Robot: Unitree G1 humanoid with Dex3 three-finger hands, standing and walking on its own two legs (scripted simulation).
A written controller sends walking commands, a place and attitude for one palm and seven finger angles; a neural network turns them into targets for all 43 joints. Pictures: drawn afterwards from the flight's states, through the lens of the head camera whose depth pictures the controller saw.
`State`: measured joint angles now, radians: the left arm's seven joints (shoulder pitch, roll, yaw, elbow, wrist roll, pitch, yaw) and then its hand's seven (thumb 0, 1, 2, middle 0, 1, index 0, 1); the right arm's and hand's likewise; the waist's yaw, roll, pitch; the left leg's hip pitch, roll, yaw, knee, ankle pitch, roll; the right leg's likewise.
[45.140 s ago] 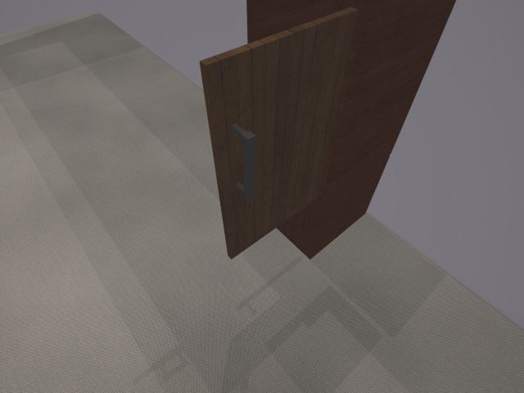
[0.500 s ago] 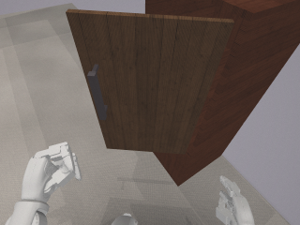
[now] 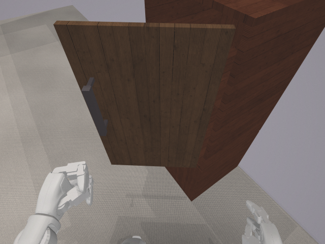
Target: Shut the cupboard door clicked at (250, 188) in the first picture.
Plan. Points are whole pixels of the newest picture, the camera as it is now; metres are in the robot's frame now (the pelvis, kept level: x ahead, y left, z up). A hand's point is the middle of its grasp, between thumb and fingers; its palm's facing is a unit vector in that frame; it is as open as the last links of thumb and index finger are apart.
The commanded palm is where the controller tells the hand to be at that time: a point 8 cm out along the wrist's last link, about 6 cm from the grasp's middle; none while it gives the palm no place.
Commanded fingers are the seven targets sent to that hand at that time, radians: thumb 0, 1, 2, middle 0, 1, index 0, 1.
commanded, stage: raise the hand and make a fist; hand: left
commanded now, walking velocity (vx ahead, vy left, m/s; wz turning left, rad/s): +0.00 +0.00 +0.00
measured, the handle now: (97, 108) +0.44 +0.21 +0.08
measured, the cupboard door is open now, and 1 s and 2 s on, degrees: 53 53 51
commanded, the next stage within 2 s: bring the fist close to the handle in 0.12 s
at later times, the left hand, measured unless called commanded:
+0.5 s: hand (83, 170) +0.25 +0.19 +0.09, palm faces +0.03 -1.00 -0.04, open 3.1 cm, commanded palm +0.23 +0.24 +0.09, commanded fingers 0.00 0.90 0.90 -1.30 -1.50 -1.30 -1.50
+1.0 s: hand (102, 152) +0.30 +0.17 +0.08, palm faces +0.00 -1.00 -0.02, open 3.1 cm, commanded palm +0.29 +0.22 +0.09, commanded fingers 0.00 0.90 0.90 -1.30 -1.50 -1.30 -1.50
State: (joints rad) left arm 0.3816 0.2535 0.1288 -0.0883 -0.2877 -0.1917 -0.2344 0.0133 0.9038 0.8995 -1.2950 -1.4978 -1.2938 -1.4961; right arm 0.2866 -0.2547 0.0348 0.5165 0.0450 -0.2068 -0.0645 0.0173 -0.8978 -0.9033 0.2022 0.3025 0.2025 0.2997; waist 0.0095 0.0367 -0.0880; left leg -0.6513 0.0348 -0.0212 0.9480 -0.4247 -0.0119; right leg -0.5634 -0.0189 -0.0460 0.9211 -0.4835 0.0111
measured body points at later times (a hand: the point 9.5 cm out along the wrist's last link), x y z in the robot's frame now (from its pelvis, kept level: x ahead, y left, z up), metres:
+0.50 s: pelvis +0.00 -0.01 +0.00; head +0.02 -0.01 +0.44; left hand +0.24 +0.24 +0.09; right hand +0.17 -0.24 -0.08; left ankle +0.03 +0.12 -0.69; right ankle -0.01 -0.13 -0.69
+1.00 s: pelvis -0.01 +0.00 +0.00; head +0.02 +0.00 +0.45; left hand +0.30 +0.22 +0.08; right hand +0.14 -0.23 -0.09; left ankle +0.03 +0.13 -0.69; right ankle -0.01 -0.13 -0.69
